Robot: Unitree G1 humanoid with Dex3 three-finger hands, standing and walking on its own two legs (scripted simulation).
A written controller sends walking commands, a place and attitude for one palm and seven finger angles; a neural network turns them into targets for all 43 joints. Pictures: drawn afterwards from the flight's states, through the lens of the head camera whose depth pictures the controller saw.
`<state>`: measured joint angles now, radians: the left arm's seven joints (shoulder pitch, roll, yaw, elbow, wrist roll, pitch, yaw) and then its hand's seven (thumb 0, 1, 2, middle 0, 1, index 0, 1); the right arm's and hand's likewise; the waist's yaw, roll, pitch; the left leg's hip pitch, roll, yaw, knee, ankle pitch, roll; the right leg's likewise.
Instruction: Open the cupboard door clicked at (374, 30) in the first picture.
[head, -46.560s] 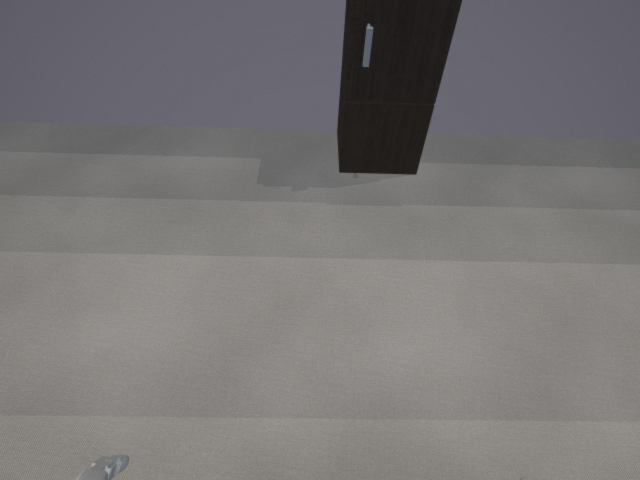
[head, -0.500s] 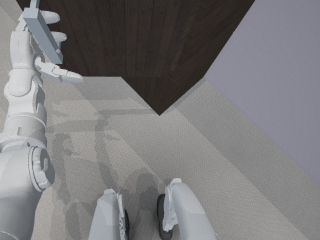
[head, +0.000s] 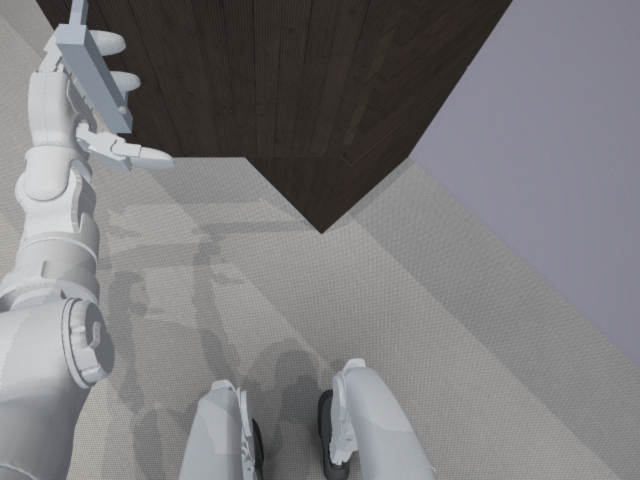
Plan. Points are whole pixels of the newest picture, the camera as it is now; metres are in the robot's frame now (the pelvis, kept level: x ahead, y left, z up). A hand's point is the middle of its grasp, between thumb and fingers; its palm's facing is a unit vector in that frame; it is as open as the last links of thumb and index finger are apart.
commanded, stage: close the thumb around the handle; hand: left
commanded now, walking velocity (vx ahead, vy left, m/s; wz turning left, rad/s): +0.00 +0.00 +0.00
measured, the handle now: (102, 71) +0.58 +0.21 +0.03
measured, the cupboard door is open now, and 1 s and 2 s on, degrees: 50 55 97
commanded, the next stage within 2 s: pull the door open along its arc in 0.58 s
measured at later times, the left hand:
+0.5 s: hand (123, 108) +0.54 +0.18 +0.03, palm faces +0.02 -1.00 -0.02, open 5.8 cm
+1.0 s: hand (125, 129) +0.51 +0.18 +0.03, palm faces +0.01 -1.00 -0.02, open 5.9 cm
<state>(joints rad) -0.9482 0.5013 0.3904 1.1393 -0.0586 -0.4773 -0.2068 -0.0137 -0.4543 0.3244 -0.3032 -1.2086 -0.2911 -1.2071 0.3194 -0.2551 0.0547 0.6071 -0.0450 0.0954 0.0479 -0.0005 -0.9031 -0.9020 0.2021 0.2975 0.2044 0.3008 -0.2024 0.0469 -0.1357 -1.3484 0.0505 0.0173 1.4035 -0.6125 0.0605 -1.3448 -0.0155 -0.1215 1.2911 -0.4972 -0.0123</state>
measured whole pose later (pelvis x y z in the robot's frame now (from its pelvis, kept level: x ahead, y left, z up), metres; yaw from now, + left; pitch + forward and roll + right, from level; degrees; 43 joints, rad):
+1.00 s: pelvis +0.01 +0.00 +0.01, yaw +0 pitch +31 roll -4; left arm -0.76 0.43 0.39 0.99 -0.11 -0.48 -0.21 0.01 0.72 0.75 -0.36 -1.35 -0.35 -1.35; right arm 0.32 -0.25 0.04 0.59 -0.02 0.11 0.05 0.00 -0.90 -0.90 0.20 0.30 0.20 0.30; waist -0.18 0.04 -0.15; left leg -1.27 0.06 0.04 1.35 -0.61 0.06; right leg -1.28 0.00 -0.10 1.25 -0.50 -0.01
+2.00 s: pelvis +0.01 -0.06 +0.02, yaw +5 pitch +23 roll +1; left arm -0.03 -0.10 -0.15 0.43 0.16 -0.57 0.59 0.02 0.64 0.76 -0.32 -1.32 -0.33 -1.33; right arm 0.15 -0.20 -0.03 0.63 -0.11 -0.07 0.03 0.01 -0.90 -0.90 0.20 0.30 0.20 0.30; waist -0.02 0.01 -0.19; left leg -1.10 0.02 -0.01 1.28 -0.59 -0.03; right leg -1.14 -0.04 -0.13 1.29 -0.56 -0.10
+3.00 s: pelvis -0.01 -0.02 +0.01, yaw +5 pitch +21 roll -1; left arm -0.16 0.08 -0.22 0.49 0.08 -0.57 0.18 -0.01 -0.50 0.30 -0.27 -0.44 -0.20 -0.45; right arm 0.17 -0.21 -0.01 0.59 -0.06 -0.05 0.03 0.01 -0.90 -0.90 0.20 0.30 0.20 0.30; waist -0.01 0.04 -0.17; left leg -1.15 -0.01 0.01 1.36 -0.58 0.03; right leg -1.16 -0.07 -0.12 1.32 -0.53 -0.04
